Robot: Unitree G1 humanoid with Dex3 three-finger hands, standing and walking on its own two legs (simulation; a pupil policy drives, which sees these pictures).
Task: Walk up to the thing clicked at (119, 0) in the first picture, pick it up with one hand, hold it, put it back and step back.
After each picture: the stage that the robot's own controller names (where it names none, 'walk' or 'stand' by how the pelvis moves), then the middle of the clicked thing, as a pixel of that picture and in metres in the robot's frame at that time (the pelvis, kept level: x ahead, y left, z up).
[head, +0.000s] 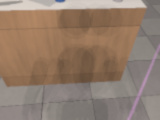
stand; out of the picture +1.06 -0.26 +0.15
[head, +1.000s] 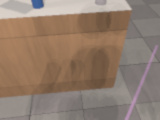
walk; out of the picture +0.97 -0.09 +0.17
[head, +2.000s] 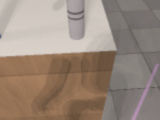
walk; (75, 11) +0.62 +0.06 +0.15
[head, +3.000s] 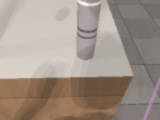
stand; (87, 27) +0.49 -0.01 +0.17
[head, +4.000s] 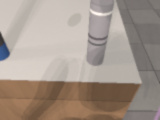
walk; (97, 35) +0.48 -0.05 +0.15
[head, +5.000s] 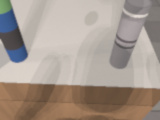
stand; (126, 37) +0.45 -0.13 +0.15
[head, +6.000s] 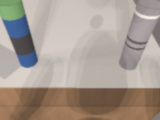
stand; (137, 38) +0.45 -0.17 +0.15
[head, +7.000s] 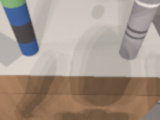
stand; (137, 28) +0.49 -0.18 +0.16
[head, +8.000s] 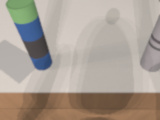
stand; out of the picture +0.42 -0.23 +0.15
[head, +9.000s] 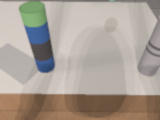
stand; (159, 45) +0.43 -0.24 +0.14
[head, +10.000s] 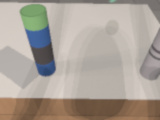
stand; out of the picture +0.41 -0.24 +0.14
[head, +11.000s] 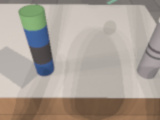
stand; (158, 48) +0.42 -0.24 +0.14
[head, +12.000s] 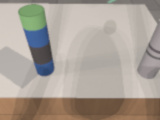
stand; (159, 47) +0.42 -0.24 +0.14
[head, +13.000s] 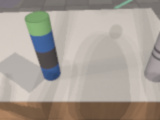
rise first; out of the picture +0.42 -0.24 +0.15
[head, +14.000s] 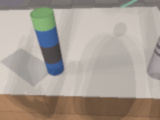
go down; out of the picture +0.43 -0.25 +0.15
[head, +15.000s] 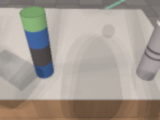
go down; (157, 49) +0.42 -0.25 +0.15
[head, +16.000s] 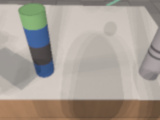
go down; out of the picture +0.41 -0.25 +0.16
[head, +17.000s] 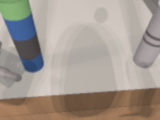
close in; (156, 34) +0.43 -0.24 +0.17
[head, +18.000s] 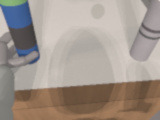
lift; (152, 27) +0.45 -0.23 +0.19
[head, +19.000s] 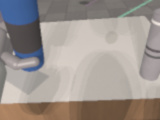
lift; (156, 48) +0.42 -0.25 +0.17
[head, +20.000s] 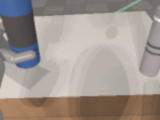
lift; (157, 44) +0.44 -0.25 +0.17
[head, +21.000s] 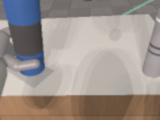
hold; (159, 45) +0.44 -0.26 +0.17
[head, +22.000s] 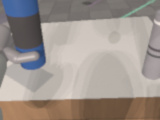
hold; (158, 47) +0.44 -0.26 +0.16
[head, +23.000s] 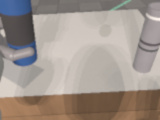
crouch; (149, 41) +0.45 -0.24 +0.17
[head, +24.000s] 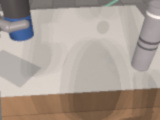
lower; (149, 39) +0.45 -0.24 +0.16
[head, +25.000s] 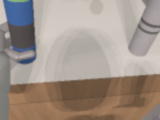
lower; (151, 22) +0.46 -0.24 +0.19
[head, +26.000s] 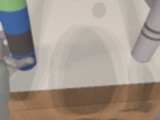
lower; (155, 27) +0.44 -0.23 +0.19
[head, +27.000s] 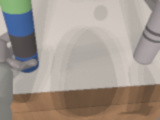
lower; (156, 30) +0.43 -0.24 +0.19
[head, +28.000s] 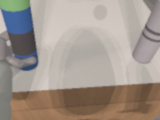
lower; (156, 29) +0.44 -0.24 +0.19
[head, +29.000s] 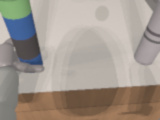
open; (157, 31) +0.43 -0.24 +0.18
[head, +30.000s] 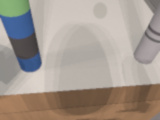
sink last; (159, 30) +0.43 -0.25 +0.18
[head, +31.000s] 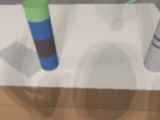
sink last; out of the picture +0.44 -0.24 +0.18
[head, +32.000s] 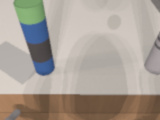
stand; out of the picture +0.42 -0.25 +0.18
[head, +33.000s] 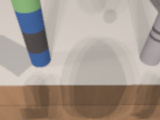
stand; out of the picture +0.44 -0.24 +0.20
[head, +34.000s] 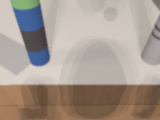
stand; out of the picture +0.44 -0.24 +0.21
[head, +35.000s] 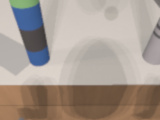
stand; out of the picture +0.44 -0.24 +0.21
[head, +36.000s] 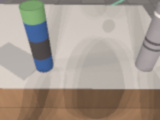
stand; (154, 40) +0.45 -0.24 +0.16
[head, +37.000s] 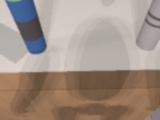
walk; (159, 15) +0.48 -0.22 +0.17
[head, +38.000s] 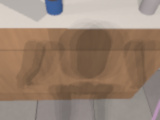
walk; out of the picture +0.67 -0.28 +0.17
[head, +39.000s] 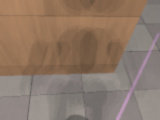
walk; out of the picture +0.98 -0.21 +0.16
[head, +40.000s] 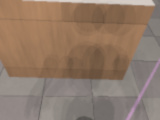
stand; out of the picture +1.05 -0.28 +0.16
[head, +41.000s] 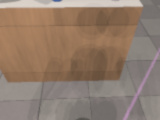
stand; out of the picture +1.07 -0.24 +0.14
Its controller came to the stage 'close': yes
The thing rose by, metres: 0.00
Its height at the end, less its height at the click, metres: +0.00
